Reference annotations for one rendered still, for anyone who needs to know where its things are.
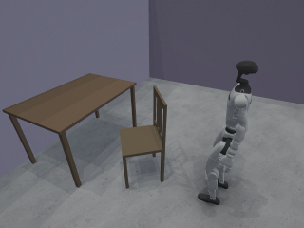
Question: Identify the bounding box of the robot left hand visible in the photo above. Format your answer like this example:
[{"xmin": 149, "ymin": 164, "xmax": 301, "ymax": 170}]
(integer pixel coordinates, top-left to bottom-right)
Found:
[{"xmin": 217, "ymin": 155, "xmax": 234, "ymax": 173}]

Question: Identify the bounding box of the robot left shin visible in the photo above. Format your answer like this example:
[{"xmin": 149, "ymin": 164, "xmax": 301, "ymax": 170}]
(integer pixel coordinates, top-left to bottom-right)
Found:
[{"xmin": 205, "ymin": 170, "xmax": 218, "ymax": 200}]

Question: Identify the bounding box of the robot left upper arm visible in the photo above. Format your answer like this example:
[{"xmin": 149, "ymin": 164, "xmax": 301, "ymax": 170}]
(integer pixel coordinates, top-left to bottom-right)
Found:
[{"xmin": 234, "ymin": 94, "xmax": 248, "ymax": 132}]

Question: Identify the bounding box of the left robot foot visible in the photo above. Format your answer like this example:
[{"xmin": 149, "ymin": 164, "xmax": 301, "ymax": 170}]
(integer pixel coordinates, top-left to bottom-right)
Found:
[{"xmin": 198, "ymin": 193, "xmax": 220, "ymax": 205}]

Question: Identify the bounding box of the table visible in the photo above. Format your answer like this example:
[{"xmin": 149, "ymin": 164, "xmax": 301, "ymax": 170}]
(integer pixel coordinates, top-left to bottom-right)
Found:
[{"xmin": 3, "ymin": 73, "xmax": 137, "ymax": 188}]

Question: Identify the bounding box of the chair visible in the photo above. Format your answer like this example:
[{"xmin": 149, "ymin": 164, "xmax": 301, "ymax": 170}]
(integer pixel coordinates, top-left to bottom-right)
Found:
[{"xmin": 119, "ymin": 85, "xmax": 167, "ymax": 189}]

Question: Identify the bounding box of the robot left forearm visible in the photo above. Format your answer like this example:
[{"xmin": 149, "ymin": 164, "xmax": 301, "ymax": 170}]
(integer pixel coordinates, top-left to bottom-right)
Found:
[{"xmin": 226, "ymin": 126, "xmax": 246, "ymax": 158}]

